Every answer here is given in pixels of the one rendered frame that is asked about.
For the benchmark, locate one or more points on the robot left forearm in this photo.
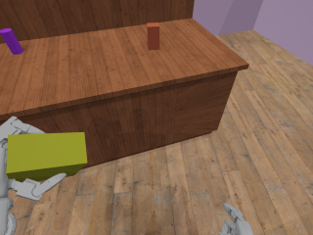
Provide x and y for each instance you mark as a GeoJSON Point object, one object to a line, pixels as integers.
{"type": "Point", "coordinates": [8, 222]}

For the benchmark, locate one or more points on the robot right hand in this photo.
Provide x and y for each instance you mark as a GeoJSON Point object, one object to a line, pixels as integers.
{"type": "Point", "coordinates": [241, 226]}

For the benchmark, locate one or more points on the robot left hand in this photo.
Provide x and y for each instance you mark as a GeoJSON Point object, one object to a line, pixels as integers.
{"type": "Point", "coordinates": [29, 189]}

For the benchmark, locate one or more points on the sponge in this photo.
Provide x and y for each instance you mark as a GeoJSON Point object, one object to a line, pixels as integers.
{"type": "Point", "coordinates": [41, 156]}

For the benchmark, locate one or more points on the table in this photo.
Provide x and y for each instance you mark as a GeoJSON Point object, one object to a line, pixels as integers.
{"type": "Point", "coordinates": [86, 67]}

